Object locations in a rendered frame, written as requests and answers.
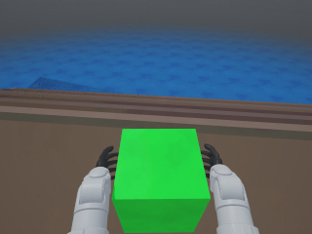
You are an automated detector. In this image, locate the right robot hand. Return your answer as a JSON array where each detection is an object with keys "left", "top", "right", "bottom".
[{"left": 200, "top": 143, "right": 223, "bottom": 178}]

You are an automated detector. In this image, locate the robot left forearm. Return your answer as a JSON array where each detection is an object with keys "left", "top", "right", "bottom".
[{"left": 67, "top": 167, "right": 111, "bottom": 234}]

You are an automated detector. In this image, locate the robot right forearm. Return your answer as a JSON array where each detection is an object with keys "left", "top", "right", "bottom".
[{"left": 210, "top": 164, "right": 259, "bottom": 234}]

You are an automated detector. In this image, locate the left robot hand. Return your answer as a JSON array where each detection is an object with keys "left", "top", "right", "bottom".
[{"left": 96, "top": 145, "right": 119, "bottom": 180}]

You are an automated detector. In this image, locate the carton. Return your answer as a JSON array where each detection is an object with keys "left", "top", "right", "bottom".
[{"left": 111, "top": 129, "right": 211, "bottom": 233}]

